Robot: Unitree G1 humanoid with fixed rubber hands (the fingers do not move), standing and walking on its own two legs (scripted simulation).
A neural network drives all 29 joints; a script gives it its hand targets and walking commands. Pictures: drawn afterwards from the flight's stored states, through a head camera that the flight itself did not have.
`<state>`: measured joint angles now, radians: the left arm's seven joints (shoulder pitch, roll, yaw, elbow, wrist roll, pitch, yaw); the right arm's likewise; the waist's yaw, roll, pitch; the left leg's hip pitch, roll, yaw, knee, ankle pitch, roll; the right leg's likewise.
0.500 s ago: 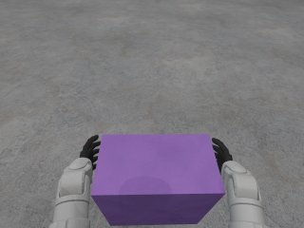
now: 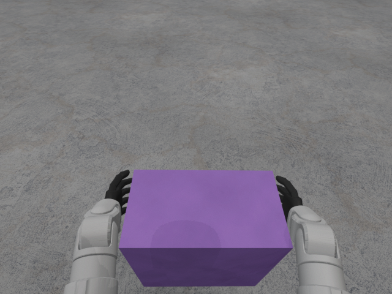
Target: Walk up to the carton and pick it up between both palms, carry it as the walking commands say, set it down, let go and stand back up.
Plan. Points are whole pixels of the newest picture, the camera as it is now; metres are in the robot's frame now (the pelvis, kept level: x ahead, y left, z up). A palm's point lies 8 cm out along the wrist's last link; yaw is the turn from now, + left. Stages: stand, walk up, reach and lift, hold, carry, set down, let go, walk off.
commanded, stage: reach and lift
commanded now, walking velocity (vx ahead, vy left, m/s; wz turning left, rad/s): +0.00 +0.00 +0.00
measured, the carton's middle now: (201, 234) +0.26 +0.00 -0.03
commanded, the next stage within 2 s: hold in 0.26 s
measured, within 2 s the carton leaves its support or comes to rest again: neither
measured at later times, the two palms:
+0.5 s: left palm (113, 206) +0.29 +0.18 +0.04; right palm (290, 213) +0.27 -0.19 +0.04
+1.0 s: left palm (113, 204) +0.29 +0.18 +0.05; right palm (292, 213) +0.27 -0.19 +0.04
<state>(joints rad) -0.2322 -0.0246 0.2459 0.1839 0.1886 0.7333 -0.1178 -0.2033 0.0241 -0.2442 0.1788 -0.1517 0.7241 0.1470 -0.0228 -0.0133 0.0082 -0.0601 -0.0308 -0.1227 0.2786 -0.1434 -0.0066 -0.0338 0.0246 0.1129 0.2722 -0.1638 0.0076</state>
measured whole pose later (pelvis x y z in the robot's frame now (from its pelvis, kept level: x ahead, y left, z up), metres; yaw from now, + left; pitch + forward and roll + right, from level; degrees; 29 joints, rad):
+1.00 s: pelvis -0.01 +0.00 -0.02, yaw -2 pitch +1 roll +0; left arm -0.21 0.01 0.21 0.06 0.11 0.80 -0.09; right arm -0.18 0.03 -0.20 0.02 -0.12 0.81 0.09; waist 0.00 0.00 -0.11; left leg -0.33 -0.03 -0.07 0.60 -0.29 -0.01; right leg -0.33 0.03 0.08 0.61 -0.31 0.00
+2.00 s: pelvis -0.04 -0.02 -0.02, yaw +19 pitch +6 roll +1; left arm -0.36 -0.03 0.27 -0.18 -0.07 1.09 0.11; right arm -0.30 0.00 -0.26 -0.24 0.08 1.11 -0.10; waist 0.00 0.04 -0.05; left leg -0.57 -0.06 -0.04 0.76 -0.35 -0.02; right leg -0.38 -0.03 -0.13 0.62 -0.33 -0.03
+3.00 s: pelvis -0.08 -0.03 -0.01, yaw +56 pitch +4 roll +4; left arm -0.43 -0.02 0.31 -0.10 -0.04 1.08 0.10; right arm -0.45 -0.02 -0.27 -0.09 0.09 1.11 -0.12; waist -0.04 -0.02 -0.06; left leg -0.52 0.01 0.11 0.88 -0.41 -0.02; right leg -0.35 -0.20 -0.24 0.60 -0.31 0.01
